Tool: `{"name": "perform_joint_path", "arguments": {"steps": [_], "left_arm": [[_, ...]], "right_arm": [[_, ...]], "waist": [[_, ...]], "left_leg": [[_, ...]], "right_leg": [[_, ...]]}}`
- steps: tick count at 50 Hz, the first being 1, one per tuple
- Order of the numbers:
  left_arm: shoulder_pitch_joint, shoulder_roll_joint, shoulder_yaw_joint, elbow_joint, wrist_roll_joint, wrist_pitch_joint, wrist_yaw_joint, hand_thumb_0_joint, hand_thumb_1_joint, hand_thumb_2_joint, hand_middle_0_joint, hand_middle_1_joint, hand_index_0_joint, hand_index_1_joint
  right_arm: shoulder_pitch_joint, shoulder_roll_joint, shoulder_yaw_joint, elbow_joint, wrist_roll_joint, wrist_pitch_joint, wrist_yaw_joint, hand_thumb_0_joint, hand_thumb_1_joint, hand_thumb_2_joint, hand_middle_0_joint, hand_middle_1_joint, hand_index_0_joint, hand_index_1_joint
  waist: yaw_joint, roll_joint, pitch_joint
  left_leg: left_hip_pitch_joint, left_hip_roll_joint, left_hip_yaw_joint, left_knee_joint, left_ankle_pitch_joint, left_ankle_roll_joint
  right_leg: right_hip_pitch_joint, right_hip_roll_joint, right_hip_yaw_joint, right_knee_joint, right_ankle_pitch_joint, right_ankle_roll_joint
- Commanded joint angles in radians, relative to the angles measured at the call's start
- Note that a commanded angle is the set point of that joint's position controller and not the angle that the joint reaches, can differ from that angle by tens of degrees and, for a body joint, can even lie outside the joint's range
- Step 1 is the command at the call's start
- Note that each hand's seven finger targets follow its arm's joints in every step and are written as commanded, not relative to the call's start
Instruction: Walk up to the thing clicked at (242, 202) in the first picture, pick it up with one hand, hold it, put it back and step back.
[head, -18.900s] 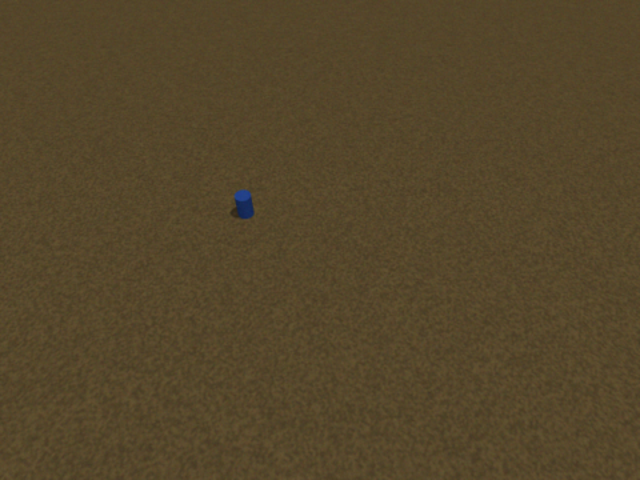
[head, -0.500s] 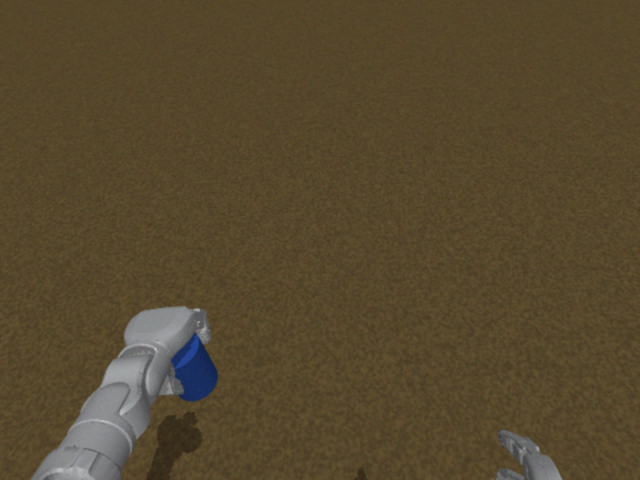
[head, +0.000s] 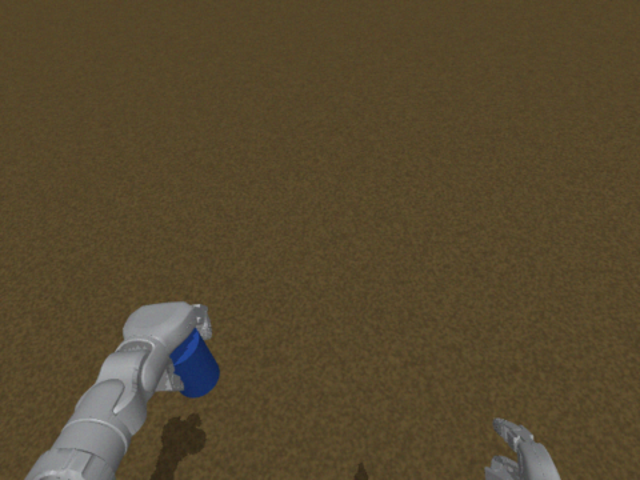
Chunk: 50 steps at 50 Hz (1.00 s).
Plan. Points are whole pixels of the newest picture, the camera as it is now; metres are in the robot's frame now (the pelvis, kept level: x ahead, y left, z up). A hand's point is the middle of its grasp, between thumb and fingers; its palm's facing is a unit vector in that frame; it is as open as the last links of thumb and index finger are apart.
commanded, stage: hold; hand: left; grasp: from above
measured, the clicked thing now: (187, 361) +0.30 +0.22 -0.08
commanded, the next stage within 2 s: crouch in 0.42 s
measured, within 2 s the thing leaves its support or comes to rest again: neither
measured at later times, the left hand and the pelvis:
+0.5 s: hand (175, 354) +0.29 +0.22 -0.04, palm faces -0.46 -0.06 -0.88, open 9.6 cm; pelvis +0.01 +0.00 +0.00, yaw +0 degrees
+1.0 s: hand (191, 377) +0.30 +0.23 -0.14, palm faces -0.47 +0.00 -0.88, open 9.6 cm; pelvis -0.01 +0.00 -0.04, yaw +1 degrees
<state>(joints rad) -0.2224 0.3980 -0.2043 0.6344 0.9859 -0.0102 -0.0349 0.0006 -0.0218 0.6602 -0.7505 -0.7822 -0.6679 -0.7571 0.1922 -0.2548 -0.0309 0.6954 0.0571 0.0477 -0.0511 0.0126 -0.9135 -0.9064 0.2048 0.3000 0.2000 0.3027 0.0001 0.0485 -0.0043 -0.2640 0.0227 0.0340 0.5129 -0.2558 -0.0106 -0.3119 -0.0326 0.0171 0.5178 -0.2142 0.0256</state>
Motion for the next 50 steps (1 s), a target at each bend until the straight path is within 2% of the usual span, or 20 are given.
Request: {"name": "perform_joint_path", "arguments": {"steps": [1, 5, 10, 11, 18, 20, 22, 23, 24, 26, 27, 30, 32, 34, 37, 41, 42, 47, 49, 50], "left_arm": [[-0.386, 0.23, 0.115, -0.24, -0.006, -0.01, 0.031, 0.0, 0.513, 0.901, -0.907, -0.837, -0.921, -0.824], [-0.356, 0.228, 0.124, -0.213, -0.009, -0.009, 0.027, 0.0, 0.533, 0.9, -0.917, -0.844, -0.934, -0.828], [-0.369, 0.227, 0.123, -0.253, -0.002, -0.012, 0.031, 0.0, 0.537, 0.895, -0.904, -0.858, -0.929, -0.835], [-0.384, 0.244, 0.138, -0.266, -0.003, -0.015, 0.035, 0.0, 0.541, 0.909, -0.922, -0.846, -0.939, -0.831], [-0.365, 0.235, 0.135, -0.226, 0.011, -0.006, 0.052, 0.0, 0.545, 0.929, -0.928, -0.851, -0.942, -0.839], [-0.392, 0.222, 0.117, -0.244, 0.006, -0.007, 0.053, 0.0, 0.554, 0.925, -0.933, -0.853, -0.949, -0.838], [-0.376, 0.239, 0.139, -0.219, 0.01, -0.002, 0.056, 0.0, 0.534, 0.914, -0.91, -0.853, -0.929, -0.835], [-0.411, 0.224, 0.117, -0.239, 0.007, -0.006, 0.055, 0.0, 0.543, 0.918, -0.913, -0.867, -0.935, -0.846], [-0.387, 0.21, 0.105, -0.208, 0.008, -0.004, 0.055, 0.0, 0.558, 0.9, -0.913, -0.871, -0.943, -0.842], [-0.358, 0.218, 0.122, -0.214, 0.005, -0.001, 0.054, 0.0, 0.617, 0.918, -0.911, -0.928, -0.973, -0.866], [-0.349, 0.235, 0.14, -0.229, -0.001, -0.004, 0.054, 0.0, 0.537, 0.878, -0.831, -0.905, -0.893, -0.837], [-0.325, 0.197, 0.106, -0.196, 0.008, -0.006, 0.055, 0.0, 0.513, 0.926, -0.894, -0.863, -0.912, -0.847], [-0.284, 0.188, 0.111, -0.151, 0.011, -0.013, 0.065, 0.0, 0.516, 0.926, -0.905, -0.857, -0.92, -0.845], [-0.332, 0.207, 0.122, -0.153, 0.029, -0.029, 0.088, 0.0, 0.493, 0.921, -0.887, -0.853, -0.9, -0.842], [-0.332, 0.178, 0.116, -0.076, 0.05, -0.044, 0.149, 0.0, 0.493, 0.94, -0.899, -0.841, -0.905, -0.838], [-0.406, 0.166, 0.103, 0.032, 0.089, -0.055, 0.235, 0.0, 0.505, 0.926, -0.906, -0.814, -0.91, -0.813], [-0.452, 0.184, 0.116, 0.053, 0.098, -0.059, 0.26, 0.0, 0.499, 0.933, -0.897, -0.823, -0.903, -0.82], [-0.567, 0.153, 0.109, 0.179, 0.153, -0.072, 0.363, 0.0, 0.53, 0.919, -0.917, -0.834, -0.928, -0.824], [-0.553, 0.138, 0.107, 0.283, 0.177, -0.066, 0.398, 0.0, 0.549, 0.853, -0.896, -0.836, -0.93, -0.803], [-0.587, 0.159, 0.12, 0.297, 0.184, -0.065, 0.416, 0.0, 0.547, 0.847, -0.891, -0.839, -0.928, -0.803]], "right_arm": [[-0.097, -0.125, -0.039, -0.134, 0.0, -0.039, -0.014, 0.0, -0.912, -0.906, 0.2, 0.3, 0.2, 0.3], [-0.103, -0.124, -0.036, -0.136, 0.0, -0.037, -0.015, 0.0, -0.911, -0.905, 0.2, 0.3, 0.2, 0.3], [-0.099, -0.122, -0.038, -0.136, 0.001, -0.036, -0.017, 0.0, -0.91, -0.905, 0.2, 0.3, 0.2, 0.3], [-0.099, -0.124, -0.041, -0.139, 0.001, -0.035, -0.017, 0.0, -0.91, -0.905, 0.2, 0.3, 0.2, 0.3], [-0.095, -0.121, -0.042, -0.125, -0.002, -0.029, -0.016, 0.0, -0.91, -0.905, 0.2, 0.3, 0.2, 0.3], [-0.101, -0.123, -0.043, -0.13, -0.001, -0.03, -0.015, 0.0, -0.91, -0.905, 0.2, 0.3, 0.2, 0.3], [-0.089, -0.126, -0.046, -0.121, 0.0, -0.027, -0.015, 0.0, -0.909, -0.904, 0.2, 0.3, 0.2, 0.3], [-0.089, -0.124, -0.045, -0.121, -0.002, -0.028, -0.014, 0.0, -0.909, -0.904, 0.2, 0.3, 0.2, 0.3], [-0.091, -0.124, -0.045, -0.121, -0.003, -0.028, -0.013, 0.0, -0.91, -0.904, 0.2, 0.3, 0.2, 0.3], [-0.093, -0.124, -0.048, -0.128, 0.0, -0.027, -0.013, 0.0, -0.906, -0.911, 0.201, 0.301, 0.201, 0.301], [-0.091, -0.125, -0.049, -0.131, 0.0, -0.025, -0.012, 0.0, -0.88, -0.893, 0.201, 0.301, 0.201, 0.301], [-0.095, -0.124, -0.046, -0.133, -0.001, -0.021, -0.012, 0.0, -0.9, -0.903, 0.2, 0.3, 0.2, 0.3], [-0.086, -0.125, -0.049, -0.13, -0.002, -0.016, -0.011, 0.0, -0.902, -0.905, 0.2, 0.3, 0.2, 0.3], [-0.079, -0.126, -0.052, -0.126, -0.007, -0.013, -0.009, 0.0, -0.901, -0.904, 0.2, 0.3, 0.2, 0.3], [-0.057, -0.126, -0.054, -0.109, -0.015, -0.009, -0.003, 0.0, -0.902, -0.904, 0.2, 0.3, 0.2, 0.3], [-0.011, -0.136, -0.066, -0.073, -0.029, -0.006, 0.009, 0.0, -0.9, -0.903, 0.2, 0.3, 0.2, 0.3], [0.004, -0.142, -0.07, -0.055, -0.035, -0.007, 0.014, 0.0, -0.899, -0.902, 0.2, 0.3, 0.2, 0.3], [0.077, -0.152, -0.09, -0.029, -0.057, -0.023, 0.033, 0.0, -0.902, -0.903, 0.2, 0.3, 0.2, 0.3], [0.091, -0.155, -0.093, -0.034, -0.063, -0.029, 0.038, 0.0, -0.9, -0.901, 0.2, 0.3, 0.2, 0.3], [0.098, -0.159, -0.097, -0.035, -0.065, -0.032, 0.038, 0.0, -0.9, -0.901, 0.2, 0.3, 0.2, 0.3]], "waist": [[0.003, -0.005, -0.257], [0.001, -0.033, -0.23], [0.003, -0.014, -0.263], [0.008, 0.002, -0.269], [0.006, -0.016, -0.269], [0.003, -0.018, -0.278], [0.006, -0.011, -0.274], [-0.002, -0.003, -0.281], [-0.002, -0.01, -0.259], [0.008, -0.016, -0.278], [0.017, -0.02, -0.287], [-0.004, -0.044, -0.226], [-0.006, -0.057, -0.204], [-0.013, -0.065, -0.219], [-0.026, -0.057, -0.201], [-0.052, -0.053, -0.247], [-0.06, -0.042, -0.272], [-0.087, 0.008, -0.376], [-0.088, -0.009, -0.383], [-0.088, -0.014, -0.407]], "left_leg": [[0.098, -0.036, -0.003, -0.073, 0.154, 0.019], [0.085, -0.038, -0.006, -0.081, 0.145, 0.02], [0.108, -0.039, -0.001, -0.078, 0.178, 0.019], [0.113, -0.038, -0.002, -0.077, 0.177, 0.018], [0.111, -0.042, 0.003, -0.072, 0.206, 0.02], [0.121, -0.042, 0.0, -0.073, 0.208, 0.02], [0.116, -0.04, 0.0, -0.072, 0.218, 0.018], [0.123, -0.037, 0.0, -0.074, 0.214, 0.018], [0.12, -0.034, -0.005, -0.079, 0.208, 0.016], [0.12, -0.04, -0.002, -0.076, 0.22, 0.019], [0.118, -0.039, 0.0, -0.074, 0.223, 0.019], [0.096, -0.038, -0.004, -0.077, 0.198, 0.021], [0.083, -0.04, -0.003, -0.074, 0.182, 0.02], [0.071, -0.042, -0.006, -0.061, 0.176, 0.021], [0.038, -0.044, -0.005, -0.038, 0.146, 0.016], [-0.024, -0.043, -0.006, 0.052, 0.152, 0.011], [-0.054, -0.039, -0.007, 0.092, 0.151, 0.01], [-0.252, -0.034, -0.009, 0.31, 0.097, -0.002], [-0.37, -0.035, -0.012, 0.389, 0.051, 0.001], [-0.424, -0.036, -0.012, 0.427, 0.024, 0.004]], "right_leg": [[0.074, 0.048, -0.021, -0.085, 0.089, -0.03], [0.079, 0.048, -0.022, -0.094, 0.079, -0.03], [0.083, 0.047, -0.019, -0.088, 0.111, -0.03], [0.085, 0.047, -0.021, -0.09, 0.108, -0.032], [0.097, 0.043, -0.021, -0.088, 0.143, -0.029], [0.1, 0.043, -0.021, -0.089, 0.143, -0.029], [0.099, 0.045, -0.022, -0.087, 0.151, -0.03], [0.093, 0.047, -0.023, -0.085, 0.15, -0.032], [0.089, 0.048, -0.028, -0.088, 0.139, -0.033], [0.105, 0.044, -0.024, -0.09, 0.154, -0.031], [0.121, 0.044, -0.026, -0.091, 0.155, -0.031], [0.087, 0.045, -0.027, -0.095, 0.135, -0.03], [0.075, 0.043, -0.025, -0.094, 0.119, -0.03], [0.06, 0.041, -0.026, -0.085, 0.114, -0.029], [0.013, 0.038, -0.025, -0.064, 0.086, -0.031], [-0.069, 0.036, -0.025, 0.016, 0.102, -0.032], [-0.109, 0.038, -0.026, 0.049, 0.102, -0.032], [-0.325, 0.038, -0.026, 0.251, 0.058, -0.042], [-0.41, 0.039, -0.032, 0.33, 0.022, -0.043], [-0.437, 0.039, -0.032, 0.37, 0.0, -0.043]]}}
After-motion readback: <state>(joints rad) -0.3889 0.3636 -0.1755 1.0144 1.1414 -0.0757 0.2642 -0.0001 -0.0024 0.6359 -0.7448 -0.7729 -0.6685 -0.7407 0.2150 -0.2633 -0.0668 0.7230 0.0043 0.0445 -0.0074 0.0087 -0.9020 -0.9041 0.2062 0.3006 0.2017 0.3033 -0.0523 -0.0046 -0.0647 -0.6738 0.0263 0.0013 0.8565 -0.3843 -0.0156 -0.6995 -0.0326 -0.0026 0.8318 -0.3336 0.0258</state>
